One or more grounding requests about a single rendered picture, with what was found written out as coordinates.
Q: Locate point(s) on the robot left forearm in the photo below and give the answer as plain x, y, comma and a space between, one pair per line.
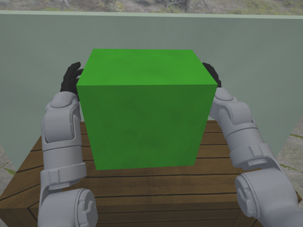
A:
61, 145

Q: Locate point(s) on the right robot upper arm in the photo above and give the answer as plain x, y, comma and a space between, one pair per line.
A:
267, 195

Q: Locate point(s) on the left robot hand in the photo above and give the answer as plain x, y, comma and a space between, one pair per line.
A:
70, 79

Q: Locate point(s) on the left robot upper arm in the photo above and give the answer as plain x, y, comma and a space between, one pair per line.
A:
73, 208

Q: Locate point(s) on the robot right forearm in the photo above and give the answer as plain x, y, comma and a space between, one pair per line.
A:
247, 147

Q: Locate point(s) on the carton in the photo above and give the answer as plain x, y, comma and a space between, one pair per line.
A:
145, 107

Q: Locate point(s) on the pedestal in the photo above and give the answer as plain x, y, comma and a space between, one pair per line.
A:
202, 195

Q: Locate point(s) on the right robot hand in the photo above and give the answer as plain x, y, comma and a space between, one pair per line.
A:
213, 73

